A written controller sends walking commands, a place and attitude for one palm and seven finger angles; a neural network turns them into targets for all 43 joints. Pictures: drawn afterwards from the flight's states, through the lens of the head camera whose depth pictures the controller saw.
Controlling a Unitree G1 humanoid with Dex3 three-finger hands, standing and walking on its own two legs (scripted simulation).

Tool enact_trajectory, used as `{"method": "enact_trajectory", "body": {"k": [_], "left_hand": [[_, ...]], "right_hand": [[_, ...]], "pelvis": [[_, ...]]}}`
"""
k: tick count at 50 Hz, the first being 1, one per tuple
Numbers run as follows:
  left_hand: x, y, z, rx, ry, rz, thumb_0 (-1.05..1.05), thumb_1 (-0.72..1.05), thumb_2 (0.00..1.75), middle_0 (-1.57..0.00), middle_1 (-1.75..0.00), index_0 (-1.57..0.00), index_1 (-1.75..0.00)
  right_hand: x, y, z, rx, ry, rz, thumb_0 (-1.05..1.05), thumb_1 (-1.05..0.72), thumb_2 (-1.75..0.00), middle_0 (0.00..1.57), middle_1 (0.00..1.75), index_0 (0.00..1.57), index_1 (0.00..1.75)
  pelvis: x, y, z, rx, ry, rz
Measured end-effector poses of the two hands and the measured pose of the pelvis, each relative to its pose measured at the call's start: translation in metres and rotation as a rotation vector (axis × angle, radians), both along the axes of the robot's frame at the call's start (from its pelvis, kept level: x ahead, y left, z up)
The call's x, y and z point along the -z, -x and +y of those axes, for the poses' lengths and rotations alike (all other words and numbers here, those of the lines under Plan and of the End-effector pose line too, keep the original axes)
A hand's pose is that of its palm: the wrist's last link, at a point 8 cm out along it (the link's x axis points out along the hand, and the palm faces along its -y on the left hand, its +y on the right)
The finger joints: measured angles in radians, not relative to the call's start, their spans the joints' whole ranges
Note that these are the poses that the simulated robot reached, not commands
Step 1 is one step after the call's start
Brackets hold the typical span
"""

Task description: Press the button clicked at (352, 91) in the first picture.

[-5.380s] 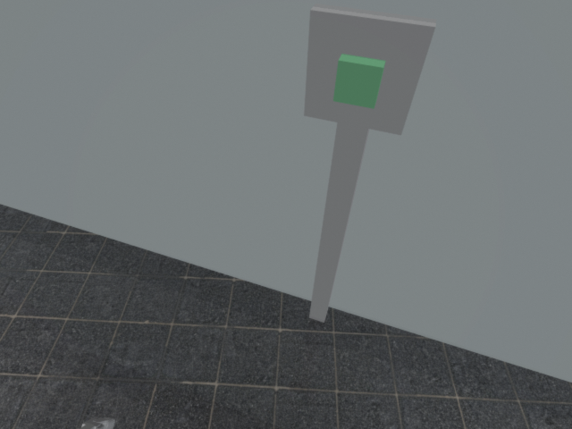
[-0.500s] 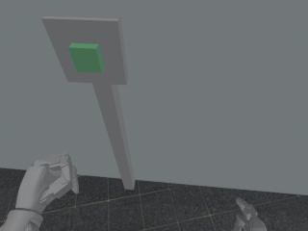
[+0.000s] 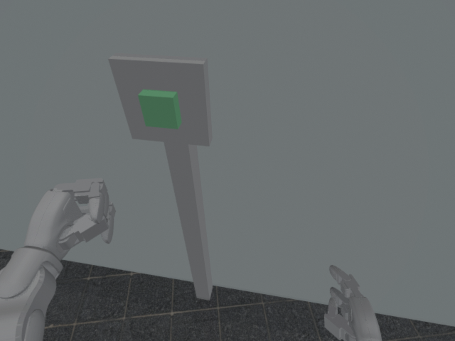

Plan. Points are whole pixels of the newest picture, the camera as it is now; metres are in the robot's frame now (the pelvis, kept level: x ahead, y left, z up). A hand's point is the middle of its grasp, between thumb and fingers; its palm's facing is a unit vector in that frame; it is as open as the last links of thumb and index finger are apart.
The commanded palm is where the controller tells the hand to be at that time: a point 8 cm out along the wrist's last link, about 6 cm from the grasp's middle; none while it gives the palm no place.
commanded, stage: raise the hand and make a fist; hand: left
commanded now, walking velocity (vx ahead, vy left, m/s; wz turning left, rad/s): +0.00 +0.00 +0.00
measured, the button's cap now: (161, 108) +0.47 +0.19 +0.21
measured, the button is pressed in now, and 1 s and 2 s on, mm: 0 0 0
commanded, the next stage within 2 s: aim a knuckle at the button in 0.56 s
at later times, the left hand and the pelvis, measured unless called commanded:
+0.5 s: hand (112, 205) +0.23 +0.19 +0.19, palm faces +0.02 -0.99 -0.12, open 3.1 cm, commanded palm +0.20 +0.24 +0.21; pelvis +0.00 -0.02 +0.00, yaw +0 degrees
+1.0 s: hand (133, 185) +0.27 +0.18 +0.19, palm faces -0.01 -1.00 -0.08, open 3.1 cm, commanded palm +0.25 +0.23 +0.20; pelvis -0.01 -0.02 +0.00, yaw -1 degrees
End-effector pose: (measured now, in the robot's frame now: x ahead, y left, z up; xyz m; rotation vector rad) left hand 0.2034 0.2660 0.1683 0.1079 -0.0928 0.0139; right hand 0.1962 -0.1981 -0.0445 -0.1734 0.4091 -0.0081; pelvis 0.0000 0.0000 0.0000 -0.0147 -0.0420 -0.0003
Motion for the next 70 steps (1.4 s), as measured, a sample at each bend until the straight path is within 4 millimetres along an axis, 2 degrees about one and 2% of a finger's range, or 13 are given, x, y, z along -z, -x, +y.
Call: {"method": "enact_trajectory", "body": {"k": [12, 23, 37, 54, 70], "left_hand": [[-0.04, -0.014, -0.003, 0.009, -0.017, -0.038, 0.02, 0.89, 0.9, -1.3, -1.5, -1.3, -1.5], [-0.028, -0.007, -0.02, 0.006, -0.005, 0.003, 0.02, 0.89, 0.9, -1.3, -1.5, -1.3, -1.5], [-0.031, -0.007, -0.023, 0.004, -0.008, -0.008, 0.02, 0.89, 0.9, -1.3, -1.5, -1.3, -1.5], [-0.023, -0.062, -0.031, 0.026, 0.038, 0.018, 0.02, 0.89, 0.9, -1.3, -1.5, -1.3, -1.5], [-0.017, -0.091, -0.029, 0.018, 0.06, 0.029, 0.02, 0.89, 0.9, -1.3, -1.5, -1.3, -1.5]], "right_hand": [[0.003, 0.003, -0.021, 0.028, 0.003, 0.034, 0.02, -0.9, -0.9, 0.2, 0.3, 0.2, 0.3], [0.002, 0.009, -0.04, 0.061, 0.01, 0.029, 0.02, -0.9, -0.9, 0.2, 0.3, 0.2, 0.3], [0.007, 0.014, -0.04, 0.058, -0.003, 0.025, 0.02, -0.9, -0.9, 0.2, 0.3, 0.2, 0.3], [0.012, 0.022, -0.041, 0.095, 0.007, 0.078, 0.02, -0.9, -0.9, 0.2, 0.3, 0.2, 0.3], [0.017, 0.027, -0.04, 0.128, 0.02, 0.14, 0.02, -0.91, -0.9, 0.2, 0.3, 0.2, 0.3]], "pelvis": [[-0.004, 0.001, -0.01, 0.001, -0.01, -0.019], [-0.003, 0.004, -0.019, 0.007, -0.016, -0.026], [-0.003, 0.008, -0.024, 0.003, -0.015, -0.034], [-0.003, 0.006, -0.019, 0.013, -0.02, -0.017], [-0.004, 0.001, -0.011, 0.022, -0.02, -0.005]]}}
